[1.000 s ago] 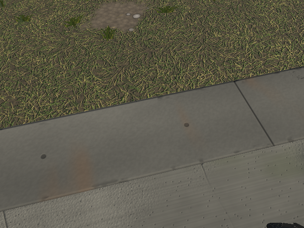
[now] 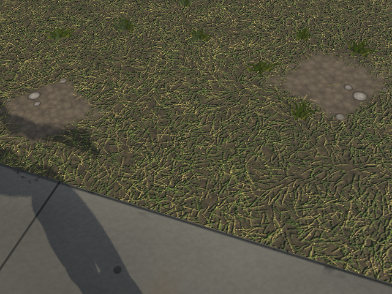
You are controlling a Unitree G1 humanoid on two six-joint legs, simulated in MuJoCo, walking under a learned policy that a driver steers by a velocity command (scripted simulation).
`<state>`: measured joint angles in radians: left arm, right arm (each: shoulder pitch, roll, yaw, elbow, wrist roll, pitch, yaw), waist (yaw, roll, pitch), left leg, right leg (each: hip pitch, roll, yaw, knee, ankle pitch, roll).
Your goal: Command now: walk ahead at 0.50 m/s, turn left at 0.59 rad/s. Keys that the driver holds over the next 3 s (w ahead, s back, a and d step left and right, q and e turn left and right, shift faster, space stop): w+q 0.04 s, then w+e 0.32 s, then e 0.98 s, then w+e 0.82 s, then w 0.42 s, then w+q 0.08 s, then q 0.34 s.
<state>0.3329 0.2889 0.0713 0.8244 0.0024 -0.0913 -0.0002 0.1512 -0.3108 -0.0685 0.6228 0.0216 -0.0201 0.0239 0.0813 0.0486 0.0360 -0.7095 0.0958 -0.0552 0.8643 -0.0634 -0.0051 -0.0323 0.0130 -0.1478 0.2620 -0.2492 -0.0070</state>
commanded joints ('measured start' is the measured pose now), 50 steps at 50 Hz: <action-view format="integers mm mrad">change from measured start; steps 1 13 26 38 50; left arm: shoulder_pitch -55 -83 -209 -153 -188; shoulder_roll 170 143 24 142 177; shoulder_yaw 36 1 -12 35 53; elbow -59 -59 -117 -222 -266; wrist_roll -11 -52 -7 -26 -5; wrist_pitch -10 -14 46 64 118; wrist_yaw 6 -12 -42 -21 32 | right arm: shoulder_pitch -102 177 75 20 -24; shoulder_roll -12 -109 -112 -104 -62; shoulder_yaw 6 -28 -41 -24 -16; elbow -92 1 92 48 44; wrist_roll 2 -24 -28 -24 -24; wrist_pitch -19 -45 -64 -8 12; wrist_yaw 21 -1 -52 -55 -63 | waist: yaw -3 -161 -110 -62 -64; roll -103 19 8 -45 -190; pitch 27 -160 -8 -195 -155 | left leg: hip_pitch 36 793 600 39 240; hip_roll -4 222 135 -63 -113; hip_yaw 43 -284 224 -47 -53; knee -135 -550 -642 412 -69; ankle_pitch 94 -24 444 -428 -248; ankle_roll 18 248 172 -33 -77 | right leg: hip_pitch -11 -689 -521 -49 -267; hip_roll -259 -123 -97 -256 -126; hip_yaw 71 234 139 582 580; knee -100 997 430 81 52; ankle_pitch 316 -172 333 341 -9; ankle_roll -145 -10 27 -287 -202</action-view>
